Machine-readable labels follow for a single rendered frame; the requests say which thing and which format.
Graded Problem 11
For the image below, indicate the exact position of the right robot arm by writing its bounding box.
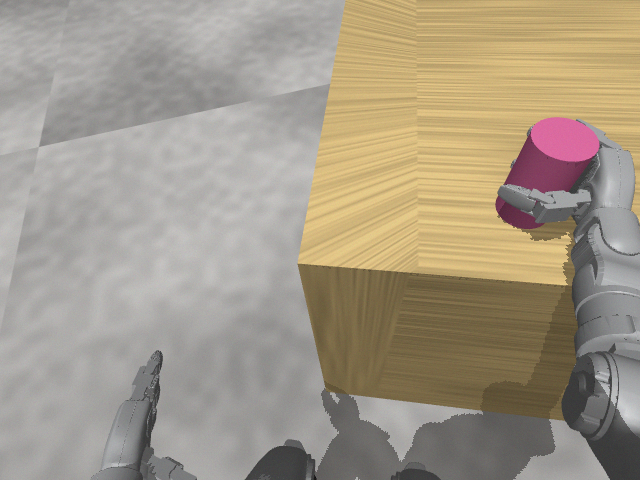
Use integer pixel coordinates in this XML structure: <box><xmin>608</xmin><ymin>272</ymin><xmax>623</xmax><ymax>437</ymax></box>
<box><xmin>561</xmin><ymin>207</ymin><xmax>640</xmax><ymax>480</ymax></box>

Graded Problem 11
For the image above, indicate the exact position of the can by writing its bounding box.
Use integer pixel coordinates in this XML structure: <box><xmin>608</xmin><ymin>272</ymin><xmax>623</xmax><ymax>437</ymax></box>
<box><xmin>495</xmin><ymin>117</ymin><xmax>600</xmax><ymax>229</ymax></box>

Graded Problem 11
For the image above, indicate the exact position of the right robot hand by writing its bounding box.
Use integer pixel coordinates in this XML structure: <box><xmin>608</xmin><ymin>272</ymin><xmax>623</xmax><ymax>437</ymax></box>
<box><xmin>498</xmin><ymin>119</ymin><xmax>635</xmax><ymax>225</ymax></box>

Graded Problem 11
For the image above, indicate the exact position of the left robot hand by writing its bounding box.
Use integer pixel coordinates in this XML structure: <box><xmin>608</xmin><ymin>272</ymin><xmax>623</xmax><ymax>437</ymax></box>
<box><xmin>100</xmin><ymin>350</ymin><xmax>197</xmax><ymax>480</ymax></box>

